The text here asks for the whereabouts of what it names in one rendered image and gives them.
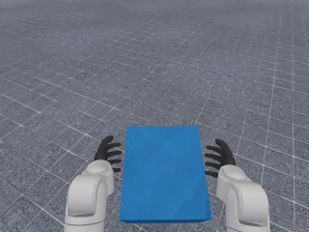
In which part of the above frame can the robot right hand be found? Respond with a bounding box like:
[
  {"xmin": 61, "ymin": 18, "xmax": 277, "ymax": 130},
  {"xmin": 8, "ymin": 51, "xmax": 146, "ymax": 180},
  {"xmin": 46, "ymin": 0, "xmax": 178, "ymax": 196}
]
[{"xmin": 204, "ymin": 138, "xmax": 236, "ymax": 178}]

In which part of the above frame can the robot left hand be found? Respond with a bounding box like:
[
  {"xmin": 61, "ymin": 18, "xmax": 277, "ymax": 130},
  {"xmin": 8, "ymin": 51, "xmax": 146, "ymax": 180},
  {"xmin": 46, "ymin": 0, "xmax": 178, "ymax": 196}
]
[{"xmin": 94, "ymin": 135, "xmax": 122, "ymax": 172}]

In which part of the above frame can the carton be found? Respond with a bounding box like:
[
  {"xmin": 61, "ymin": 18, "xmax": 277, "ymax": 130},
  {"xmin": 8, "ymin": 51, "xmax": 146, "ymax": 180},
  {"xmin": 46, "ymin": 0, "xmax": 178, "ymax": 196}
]
[{"xmin": 119, "ymin": 126, "xmax": 212, "ymax": 223}]

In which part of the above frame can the robot right forearm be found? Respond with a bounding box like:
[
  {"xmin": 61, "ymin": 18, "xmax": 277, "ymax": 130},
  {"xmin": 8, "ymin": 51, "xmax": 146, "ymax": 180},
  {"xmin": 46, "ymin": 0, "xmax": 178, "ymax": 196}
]
[{"xmin": 216, "ymin": 164, "xmax": 270, "ymax": 232}]

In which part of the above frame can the robot left forearm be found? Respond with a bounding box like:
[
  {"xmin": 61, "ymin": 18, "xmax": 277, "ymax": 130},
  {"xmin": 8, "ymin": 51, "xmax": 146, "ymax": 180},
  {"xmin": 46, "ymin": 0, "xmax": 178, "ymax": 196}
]
[{"xmin": 64, "ymin": 159, "xmax": 114, "ymax": 232}]

